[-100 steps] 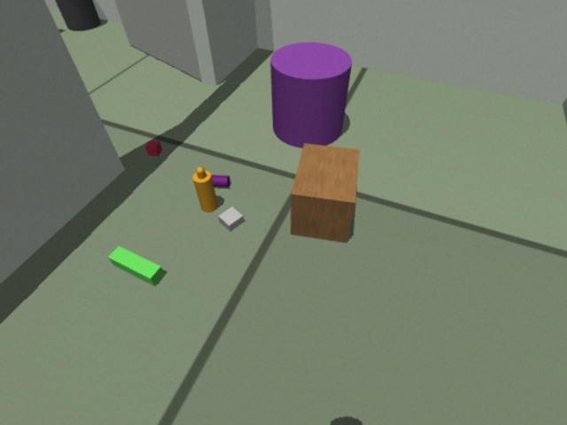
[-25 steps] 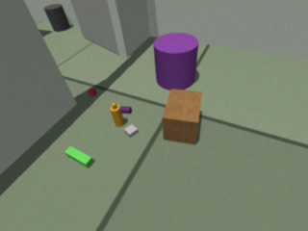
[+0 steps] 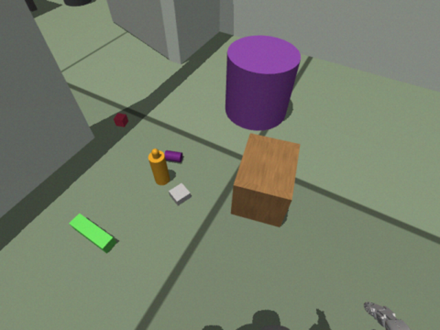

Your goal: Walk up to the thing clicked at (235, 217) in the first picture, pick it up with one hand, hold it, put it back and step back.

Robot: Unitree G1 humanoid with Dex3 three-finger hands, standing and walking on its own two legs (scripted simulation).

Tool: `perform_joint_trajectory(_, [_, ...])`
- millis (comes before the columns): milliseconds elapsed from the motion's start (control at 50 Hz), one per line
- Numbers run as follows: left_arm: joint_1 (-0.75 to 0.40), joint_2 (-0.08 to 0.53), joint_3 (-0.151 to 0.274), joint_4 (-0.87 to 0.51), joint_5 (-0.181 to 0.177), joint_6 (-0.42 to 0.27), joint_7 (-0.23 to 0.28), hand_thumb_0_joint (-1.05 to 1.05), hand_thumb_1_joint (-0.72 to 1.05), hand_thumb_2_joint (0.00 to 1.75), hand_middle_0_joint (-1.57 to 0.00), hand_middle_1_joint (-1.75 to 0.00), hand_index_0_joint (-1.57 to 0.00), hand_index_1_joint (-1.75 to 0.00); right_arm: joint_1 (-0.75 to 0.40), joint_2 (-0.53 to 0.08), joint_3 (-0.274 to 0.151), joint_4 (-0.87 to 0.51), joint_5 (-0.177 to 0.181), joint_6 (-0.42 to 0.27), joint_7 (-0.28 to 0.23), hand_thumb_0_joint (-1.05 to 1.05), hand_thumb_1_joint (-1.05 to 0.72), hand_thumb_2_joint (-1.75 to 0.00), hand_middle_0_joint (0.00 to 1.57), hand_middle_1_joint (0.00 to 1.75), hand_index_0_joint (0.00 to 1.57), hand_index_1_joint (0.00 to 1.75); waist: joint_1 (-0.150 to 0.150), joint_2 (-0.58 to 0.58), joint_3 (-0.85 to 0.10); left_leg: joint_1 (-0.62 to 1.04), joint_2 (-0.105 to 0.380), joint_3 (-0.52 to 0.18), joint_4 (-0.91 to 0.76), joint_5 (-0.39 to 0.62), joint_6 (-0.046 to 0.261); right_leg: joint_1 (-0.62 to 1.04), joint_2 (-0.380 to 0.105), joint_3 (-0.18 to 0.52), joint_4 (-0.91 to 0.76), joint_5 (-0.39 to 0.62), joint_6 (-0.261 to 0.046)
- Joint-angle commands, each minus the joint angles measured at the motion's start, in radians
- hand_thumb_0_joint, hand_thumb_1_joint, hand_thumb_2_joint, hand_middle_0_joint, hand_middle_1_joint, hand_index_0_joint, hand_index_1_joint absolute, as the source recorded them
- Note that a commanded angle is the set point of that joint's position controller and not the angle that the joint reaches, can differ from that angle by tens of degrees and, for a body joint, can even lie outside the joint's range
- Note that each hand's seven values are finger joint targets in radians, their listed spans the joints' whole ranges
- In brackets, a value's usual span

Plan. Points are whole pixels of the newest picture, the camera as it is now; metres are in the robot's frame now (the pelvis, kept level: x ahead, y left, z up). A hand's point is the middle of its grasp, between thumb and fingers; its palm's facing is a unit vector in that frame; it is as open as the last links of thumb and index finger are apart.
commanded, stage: walk up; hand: left
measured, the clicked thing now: (179, 194) +0.82 +0.23 -0.75
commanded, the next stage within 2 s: none
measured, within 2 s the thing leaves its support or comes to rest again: neither
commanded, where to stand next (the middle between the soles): +0.47 +0.02 m, yaw -2 degrees
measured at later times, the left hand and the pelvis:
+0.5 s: hand (119, 283) +0.22 +0.22 -0.11, palm faces -0.01 -0.90 -0.43, open 7.4 cm; pelvis +0.18 -0.05 +0.00, yaw +0 degrees
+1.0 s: hand (107, 212) +0.40 +0.31 -0.14, palm faces -0.07 -0.93 -0.36, open 7.4 cm; pelvis +0.33 +0.04 +0.00, yaw +0 degrees
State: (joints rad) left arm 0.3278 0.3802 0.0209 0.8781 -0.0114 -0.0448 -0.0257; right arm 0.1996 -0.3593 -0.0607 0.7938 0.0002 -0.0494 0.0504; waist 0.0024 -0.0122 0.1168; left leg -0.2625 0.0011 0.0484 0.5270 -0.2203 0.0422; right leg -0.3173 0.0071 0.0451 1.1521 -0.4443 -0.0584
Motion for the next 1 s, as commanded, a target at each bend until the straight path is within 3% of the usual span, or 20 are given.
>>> perform_joint_trajectory(0, [0.104, 0.194, 0.076, -0.065, -0.005, -0.024, -0.002, 0.00, 0.90, 0.90, -0.20, -0.30, -0.20, -0.30, 0.076, -0.242, -0.068, -0.049, 0.000, -0.035, -0.023, 0.00, -0.90, -0.90, 0.20, 0.30, 0.20, 0.30, -0.005, 0.117, -0.040, 0.063, 0.218, -0.169, -0.244, 0.308, 0.177, -0.122, -0.057, 0.021, -0.051, 0.111, 0.031])
perform_joint_trajectory(80, [0.025, 0.189, 0.076, -0.106, 0.014, -0.036, -0.016, 0.00, 0.90, 0.90, -0.20, -0.30, -0.20, -0.30, 0.090, -0.270, -0.073, -0.071, -0.008, -0.048, -0.014, 0.00, -0.90, -0.90, 0.20, 0.30, 0.20, 0.30, -0.019, 0.154, 0.005, 0.067, 0.242, -0.134, -0.242, 0.321, 0.221, -0.164, -0.117, -0.045, -0.336, 0.143, 0.061])
perform_joint_trajectory(160, [0.018, 0.188, 0.093, -0.098, 0.016, -0.052, -0.019, 0.00, 0.90, 0.90, -0.20, -0.30, -0.20, -0.30, 0.075, -0.271, -0.072, -0.093, -0.009, -0.038, -0.003, 0.00, -0.90, -0.90, 0.20, 0.30, 0.20, 0.30, -0.009, 0.183, -0.061, 0.025, 0.192, -0.100, -0.140, 0.278, 0.170, 0.014, -0.071, -0.097, -0.514, 0.310, 0.042])
perform_joint_trajectory(220, [0.136, 0.234, 0.118, -0.044, 0.021, -0.059, -0.007, 0.00, 0.90, 0.90, -0.20, -0.30, -0.20, -0.30, 0.047, -0.243, -0.060, -0.120, -0.002, -0.018, 0.001, 0.00, -0.90, -0.90, 0.20, 0.30, 0.20, 0.30, 0.063, 0.050, -0.135, -0.108, 0.138, -0.074, 0.066, 0.083, 0.115, 0.302, -0.029, -0.116, -0.601, 0.361, 0.023])
perform_joint_trajectory(240, [0.216, 0.275, 0.137, -0.032, 0.027, -0.067, 0.005, 0.00, 0.90, 0.90, -0.20, -0.30, -0.20, -0.30, 0.083, -0.203, -0.046, -0.120, -0.002, -0.015, 0.001, 0.00, -0.90, -0.90, 0.20, 0.30, 0.20, 0.30, 0.108, -0.083, -0.190, -0.157, 0.086, -0.033, 0.276, 0.005, 0.089, 0.405, -0.064, -0.060, -0.651, 0.272, 0.007])
perform_joint_trajectory(260, [0.262, 0.364, 0.163, -0.044, 0.035, -0.075, 0.016, 0.00, 0.90, 0.90, -0.20, -0.30, -0.20, -0.30, 0.148, -0.149, -0.029, -0.129, -0.004, -0.012, 0.004, 0.00, -0.90, -0.90, 0.20, 0.30, 0.20, 0.30, 0.114, -0.285, -0.220, -0.321, -0.038, 0.025, 0.528, -0.266, 0.036, 0.479, -0.294, 0.310, -0.773, 0.082, -0.072])
perform_joint_trajectory(280, [0.213, 0.391, 0.154, -0.075, 0.024, -0.077, 0.016, 0.00, 0.90, 0.90, -0.20, -0.30, -0.20, -0.30, 0.179, -0.210, -0.041, -0.105, -0.006, 0.005, -0.001, 0.00, -0.90, -0.90, 0.20, 0.30, 0.20, 0.30, 0.085, -0.193, -0.186, -0.357, -0.039, -0.068, 0.659, -0.341, 0.011, 0.392, -0.461, 0.605, -0.900, -0.087, -0.159])
perform_joint_trajectory(300, [0.122, 0.399, 0.148, -0.095, 0.015, -0.073, 0.017, 0.00, 0.90, 0.90, -0.20, -0.30, -0.20, -0.30, 0.174, -0.265, -0.057, -0.083, -0.015, 0.014, -0.010, 0.00, -0.90, -0.90, 0.20, 0.30, 0.20, 0.30, 0.057, -0.172, -0.133, -0.358, 0.015, -0.105, 0.704, -0.345, 0.005, 0.286, -0.490, 0.682, -0.927, -0.217, -0.222])
perform_joint_trajectory(380, [0.047, 0.299, 0.116, -0.106, 0.008, -0.078, 0.022, 0.00, 0.90, 0.90, -0.20, -0.30, -0.20, -0.30, 0.163, -0.249, -0.053, -0.029, 0.002, 0.015, -0.002, 0.00, -0.90, -0.90, 0.20, 0.30, 0.20, 0.30, 0.015, -0.128, -0.043, -0.311, 0.061, -0.156, 0.619, -0.155, -0.005, 0.142, -0.301, 0.262, -0.896, 0.126, -0.141])
perform_joint_trajectory(420, [0.053, 0.289, 0.111, -0.108, 0.012, -0.083, 0.022, 0.00, 0.90, 0.90, -0.20, -0.30, -0.20, -0.30, 0.184, -0.228, -0.052, -0.022, -0.007, 0.022, 0.009, 0.00, -0.90, -0.90, 0.20, 0.30, 0.20, 0.30, 0.007, -0.147, -0.063, -0.272, 0.055, -0.127, 0.553, -0.109, -0.020, 0.132, -0.264, 0.156, -0.872, 0.294, -0.147])
perform_joint_trajectory(620, [0.053, 0.346, 0.121, -0.131, 0.025, -0.079, 0.018, 0.00, 0.90, 0.90, -0.20, -0.30, -0.20, -0.30, 0.025, -0.239, -0.078, -0.062, -0.029, 0.012, 0.043, 0.00, -0.90, -0.90, 0.20, 0.30, 0.20, 0.30, 0.037, -0.114, -0.033, -0.130, 0.094, -0.047, 0.150, -0.024, -0.033, 0.020, -0.291, 0.099, -0.873, -0.043, -0.144])
perform_joint_trajectory(660, [0.035, 0.356, 0.118, -0.129, 0.022, -0.074, 0.019, 0.00, 0.90, 0.90, -0.20, -0.30, -0.20, -0.30, 0.042, -0.240, -0.079, -0.054, -0.030, 0.008, 0.043, 0.00, -0.90, -0.90, 0.20, 0.30, 0.20, 0.30, 0.016, -0.110, -0.022, -0.078, 0.082, -0.021, 0.118, -0.058, -0.023, -0.020, -0.292, 0.101, -0.845, -0.085, -0.141])
perform_joint_trajectory(700, [-0.011, 0.329, 0.105, -0.136, 0.027, -0.066, 0.022, 0.00, 0.90, 0.90, -0.20, -0.30, -0.20, -0.30, 0.158, -0.253, -0.089, -0.018, -0.034, -0.001, 0.033, 0.00, -0.90, -0.90, 0.20, 0.30, 0.20, 0.30, -0.063, -0.064, -0.060, 0.091, 0.057, -0.007, 0.059, -0.070, -0.006, -0.095, -0.260, 0.057, -0.694, 0.010, -0.103])
perform_joint_trajectory(720, [0.027, 0.273, 0.086, -0.134, 0.031, -0.062, 0.022, 0.00, 0.90, 0.90, -0.20, -0.30, -0.20, -0.30, 0.246, -0.289, -0.101, 0.011, -0.034, -0.011, 0.021, 0.00, -0.90, -0.90, 0.20, 0.30, 0.20, 0.30, -0.101, 0.076, -0.117, 0.238, 0.047, -0.067, -0.006, -0.153, 0.015, -0.146, -0.201, 0.005, -0.451, 0.149, -0.069])
perform_joint_trajectory(740, [0.091, 0.176, 0.056, -0.133, 0.020, -0.061, 0.018, 0.00, 0.90, 0.90, -0.20, -0.30, -0.20, -0.30, 0.302, -0.359, -0.119, 0.011, -0.043, -0.022, 0.006, 0.00, -0.90, -0.90, 0.20, 0.30, 0.20, 0.30, -0.108, 0.350, -0.135, 0.294, 0.234, -0.367, -0.196, -0.299, 0.055, -0.252, -0.074, -0.103, -0.122, 0.124, -0.006])
perform_joint_trajectory(760, [0.107, 0.193, 0.058, -0.117, 0.007, -0.051, 0.025, 0.00, 0.90, 0.90, -0.20, -0.30, -0.20, -0.30, 0.264, -0.401, -0.120, -0.021, -0.027, -0.027, 0.000, 0.00, -0.90, -0.90, 0.20, 0.30, 0.20, 0.30, -0.078, 0.335, -0.083, 0.273, 0.378, -0.669, -0.310, -0.268, 0.105, -0.400, 0.037, -0.060, -0.031, -0.059, 0.020])
perform_joint_trajectory(780, [0.086, 0.275, 0.076, -0.098, 0.015, -0.043, 0.038, 0.00, 0.90, 0.90, -0.20, -0.30, -0.20, -0.30, 0.238, -0.405, -0.122, -0.023, -0.005, -0.023, 0.001, 0.00, -0.90, -0.90, 0.20, 0.30, 0.20, 0.30, -0.070, 0.246, -0.055, 0.222, 0.415, -0.673, -0.264, -0.201, 0.163, -0.381, -0.030, 0.012, 0.019, -0.086, 0.002])
perform_joint_trajectory(800, [0.046, 0.291, 0.074, -0.097, 0.014, -0.044, 0.040, 0.00, 0.90, 0.90, -0.20, -0.30, -0.20, -0.30, 0.218, -0.372, -0.112, -0.028, -0.002, -0.018, -0.004, 0.00, -0.90, -0.90, 0.20, 0.30, 0.20, 0.30, -0.055, 0.178, -0.012, 0.123, 0.391, -0.588, -0.255, -0.087, 0.174, -0.357, -0.053, 0.038, 0.044, -0.058, 0.000])
perform_joint_trajectory(860, [0.110, 0.247, 0.074, -0.060, -0.009, -0.041, 0.022, 0.00, 0.90, 0.90, -0.20, -0.30, -0.20, -0.30, 0.162, -0.278, -0.071, -0.049, 0.000, -0.037, -0.020, 0.00, -0.90, -0.90, 0.20, 0.30, 0.20, 0.30, -0.002, 0.166, -0.039, 0.142, 0.231, -0.231, -0.186, 0.396, 0.055, -0.246, -0.075, 0.066, -0.080, 0.093, 0.013])
perform_joint_trajectory(980, [0.006, 0.212, 0.065, -0.099, 0.009, -0.025, 0.013, 0.00, 0.90, 0.90, -0.20, -0.30, -0.20, -0.30, 0.188, -0.275, -0.068, -0.074, -0.009, -0.028, -0.033, 0.00, -0.90, -0.90, 0.20, 0.30, 0.20, 0.30, -0.040, 0.151, -0.056, 0.183, 0.242, -0.144, -0.175, 0.492, 0.180, -0.239, -0.072, -0.023, -0.278, 0.131, 0.048])
